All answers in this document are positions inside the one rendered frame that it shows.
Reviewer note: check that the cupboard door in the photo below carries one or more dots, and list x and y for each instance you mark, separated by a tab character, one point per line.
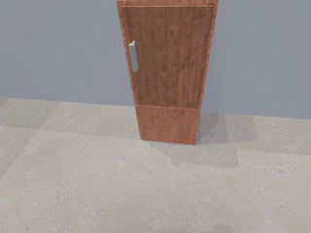
171	44

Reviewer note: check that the handle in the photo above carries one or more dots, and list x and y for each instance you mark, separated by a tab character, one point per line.
133	57

